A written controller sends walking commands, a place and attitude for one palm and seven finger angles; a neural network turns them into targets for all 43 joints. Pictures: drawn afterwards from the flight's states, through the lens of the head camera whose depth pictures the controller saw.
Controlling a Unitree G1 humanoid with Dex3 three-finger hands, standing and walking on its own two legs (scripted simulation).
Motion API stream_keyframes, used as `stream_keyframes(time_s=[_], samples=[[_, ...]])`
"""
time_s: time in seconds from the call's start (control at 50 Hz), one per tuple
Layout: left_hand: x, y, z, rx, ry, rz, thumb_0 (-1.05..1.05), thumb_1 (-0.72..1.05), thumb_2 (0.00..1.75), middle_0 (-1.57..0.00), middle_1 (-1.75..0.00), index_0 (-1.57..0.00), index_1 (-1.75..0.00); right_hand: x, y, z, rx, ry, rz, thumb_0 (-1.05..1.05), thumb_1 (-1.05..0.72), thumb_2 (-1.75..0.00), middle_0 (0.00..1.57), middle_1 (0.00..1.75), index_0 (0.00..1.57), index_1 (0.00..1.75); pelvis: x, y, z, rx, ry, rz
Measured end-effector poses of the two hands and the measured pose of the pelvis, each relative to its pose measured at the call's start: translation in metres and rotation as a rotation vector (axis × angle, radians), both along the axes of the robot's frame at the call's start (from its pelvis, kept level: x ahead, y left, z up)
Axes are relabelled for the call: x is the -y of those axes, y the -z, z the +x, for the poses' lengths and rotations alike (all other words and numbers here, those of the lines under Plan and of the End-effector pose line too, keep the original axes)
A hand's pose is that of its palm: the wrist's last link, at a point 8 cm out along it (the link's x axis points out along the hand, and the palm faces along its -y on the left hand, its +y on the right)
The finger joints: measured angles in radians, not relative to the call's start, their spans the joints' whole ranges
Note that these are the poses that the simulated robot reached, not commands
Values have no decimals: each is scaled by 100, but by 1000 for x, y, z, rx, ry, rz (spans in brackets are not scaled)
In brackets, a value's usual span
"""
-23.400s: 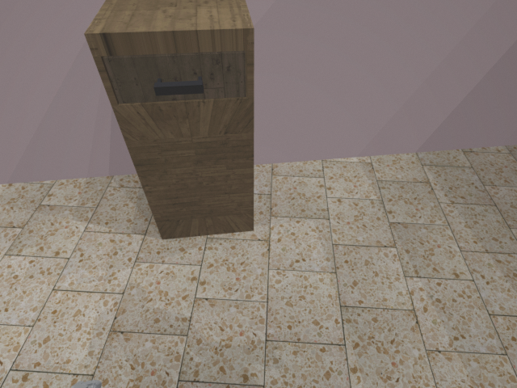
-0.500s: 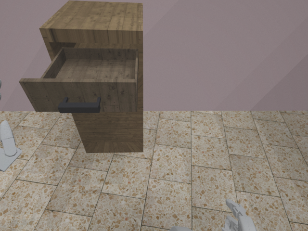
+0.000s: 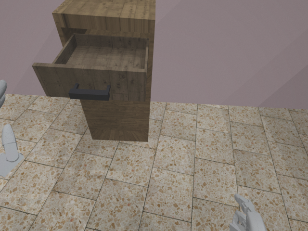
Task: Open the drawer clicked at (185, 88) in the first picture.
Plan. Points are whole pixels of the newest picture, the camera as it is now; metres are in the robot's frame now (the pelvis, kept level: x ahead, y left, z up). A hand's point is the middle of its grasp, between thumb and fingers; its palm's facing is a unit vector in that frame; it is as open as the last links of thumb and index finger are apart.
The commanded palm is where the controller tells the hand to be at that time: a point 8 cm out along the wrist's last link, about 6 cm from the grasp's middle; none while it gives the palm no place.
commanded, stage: let the arm hang, fingers relaxed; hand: left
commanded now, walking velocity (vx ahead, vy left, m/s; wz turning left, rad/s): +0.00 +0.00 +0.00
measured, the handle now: (91, 90) +0.56 +0.25 +0.03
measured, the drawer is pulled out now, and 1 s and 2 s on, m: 0.30 0.30 0.30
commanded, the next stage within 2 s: look to check the result in 1.10 s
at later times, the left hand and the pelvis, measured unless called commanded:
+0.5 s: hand out of the picture -0.07 +0.21 -0.17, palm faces +0.04 -0.98 -0.21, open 7.1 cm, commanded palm none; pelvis +0.00 +0.02 +0.01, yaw +1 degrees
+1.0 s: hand out of the picture +0.00 +0.16 -0.16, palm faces +0.01 -0.98 -0.19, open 7.3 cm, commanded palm none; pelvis +0.00 +0.00 +0.01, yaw +0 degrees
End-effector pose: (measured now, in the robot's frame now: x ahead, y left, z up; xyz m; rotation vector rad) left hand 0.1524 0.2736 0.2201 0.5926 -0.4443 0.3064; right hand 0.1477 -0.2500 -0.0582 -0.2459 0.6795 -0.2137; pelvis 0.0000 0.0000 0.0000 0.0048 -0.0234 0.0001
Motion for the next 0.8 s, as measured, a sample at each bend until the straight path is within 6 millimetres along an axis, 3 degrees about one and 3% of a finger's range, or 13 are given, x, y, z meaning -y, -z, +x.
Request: stream_keyframes(time_s=[0.02,0.06,0.1,0.14,0.2,0.26,0.32,0.4,0.46,0.52,0.64,0.8], samples=[[-3,6,4,-15,-4,11,1,88,90,-21,-30,-21,-31,-5,4,4,11,-23,17,1,-91,-90,20,30,20,30,-1,1,1,-7,-8,-1],[-15,48,22,-181,-40,-54,1,89,90,-21,-30,-21,-30,-12,20,9,-21,-66,59,1,-91,-90,20,30,20,30,-5,5,1,-20,-19,2],[-25,116,35,-447,-112,-203,0,89,90,-20,-30,-20,-30,-21,38,9,-89,-82,97,1,-91,-90,20,30,20,30,-8,6,1,-23,-22,-3],[-23,192,30,-741,-172,-341,0,90,90,-19,-30,-20,-30,-31,50,1,-156,-84,127,1,-91,-90,20,30,20,30,-10,7,0,-15,-24,-5],[4,289,-12,-1162,-198,-483,1,91,90,-19,-30,-19,-30,-42,61,-23,-258,-64,151,1,-91,-90,20,30,20,30,-12,6,-1,4,-18,-4],[41,347,-76,-1499,-185,-587,1,91,90,-19,-30,-19,-30,-48,66,-59,-383,-31,151,0,-91,-90,20,30,20,30,-14,2,-2,12,-9,-11],[34,361,-123,-1606,-301,-654,-2,101,90,-20,-30,-20,-30,-37,64,-92,-499,30,108,-1,-95,-90,20,30,21,30,-13,-3,-5,6,-13,-18],[23,363,-180,-1758,-384,-661,-2,101,90,-21,-30,-20,-30,-22,62,-130,-651,62,57,-2,-95,-90,20,30,21,30,-16,-7,-4,1,-20,-23],[17,358,-213,-1846,-442,-655,-1,98,90,-20,-30,-20,-30,-18,62,-152,-725,85,50,-1,-94,-90,20,30,20,30,-18,-8,-3,5,-20,-21],[15,352,-233,-1906,-480,-644,0,95,90,-20,-30,-20,-30,-21,65,-165,-765,98,64,0,-93,-90,20,30,20,30,-20,-9,-3,9,-18,-19],[19,347,-238,-1924,-496,-630,0,92,90,-20,-30,-20,-30,-42,77,-176,-787,94,138,0,-92,-90,19,30,20,30,-20,-10,-3,14,-11,-12],[38,350,-195,-1821,-425,-626,1,91,90,-20,-30,-20,-30,-69,88,-170,-753,80,239,0,-91,-90,20,30,20,30,-14,-9,-2,15,-4,-4]])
